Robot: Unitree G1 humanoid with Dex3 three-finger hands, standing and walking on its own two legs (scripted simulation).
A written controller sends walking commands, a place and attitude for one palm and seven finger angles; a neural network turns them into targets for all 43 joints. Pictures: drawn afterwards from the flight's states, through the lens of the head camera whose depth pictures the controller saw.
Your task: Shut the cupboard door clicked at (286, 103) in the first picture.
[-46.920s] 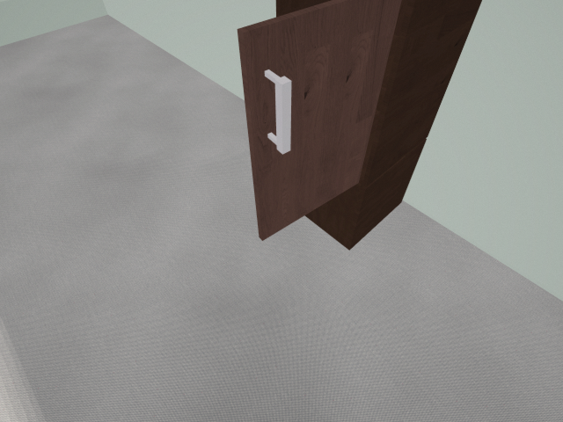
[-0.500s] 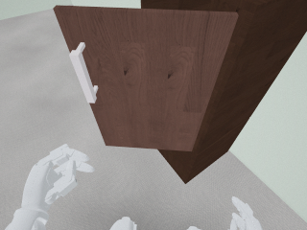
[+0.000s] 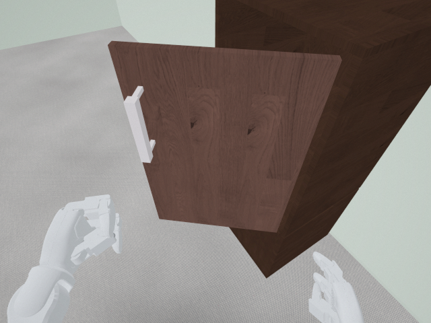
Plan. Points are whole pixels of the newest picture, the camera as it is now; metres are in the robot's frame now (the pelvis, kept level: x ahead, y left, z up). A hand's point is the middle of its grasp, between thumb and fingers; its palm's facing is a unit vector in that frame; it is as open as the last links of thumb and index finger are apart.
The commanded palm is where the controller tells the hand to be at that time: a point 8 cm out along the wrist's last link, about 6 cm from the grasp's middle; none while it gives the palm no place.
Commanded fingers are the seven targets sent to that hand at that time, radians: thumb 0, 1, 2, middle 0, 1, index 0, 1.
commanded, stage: raise the hand and make a fist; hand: left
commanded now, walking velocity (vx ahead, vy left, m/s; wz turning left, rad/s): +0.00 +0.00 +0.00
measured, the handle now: (143, 126) +0.46 +0.20 +0.12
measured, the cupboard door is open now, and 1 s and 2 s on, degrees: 51 51 51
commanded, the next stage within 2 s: bring the fist close to the handle in 0.54 s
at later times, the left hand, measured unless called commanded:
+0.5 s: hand (118, 221) +0.23 +0.18 +0.13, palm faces -0.03 -1.00 -0.04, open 3.1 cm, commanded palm +0.21 +0.23 +0.13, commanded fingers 0.00 0.90 0.90 -1.30 -1.50 -1.30 -1.50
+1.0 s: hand (129, 201) +0.27 +0.17 +0.13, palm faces -0.06 -1.00 -0.03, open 3.1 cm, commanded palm +0.25 +0.22 +0.13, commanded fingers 0.00 0.90 0.90 -1.30 -1.50 -1.30 -1.50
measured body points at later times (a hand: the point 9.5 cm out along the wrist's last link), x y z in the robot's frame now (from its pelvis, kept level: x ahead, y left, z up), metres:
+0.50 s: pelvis +0.00 -0.01 +0.01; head +0.00 -0.02 +0.46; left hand +0.23 +0.23 +0.13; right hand +0.18 -0.24 -0.05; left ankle +0.03 +0.13 -0.71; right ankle +0.00 -0.14 -0.71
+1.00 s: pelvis -0.01 -0.01 +0.01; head -0.01 -0.02 +0.46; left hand +0.27 +0.22 +0.13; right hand +0.17 -0.24 -0.06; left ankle +0.03 +0.13 -0.71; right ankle +0.00 -0.14 -0.71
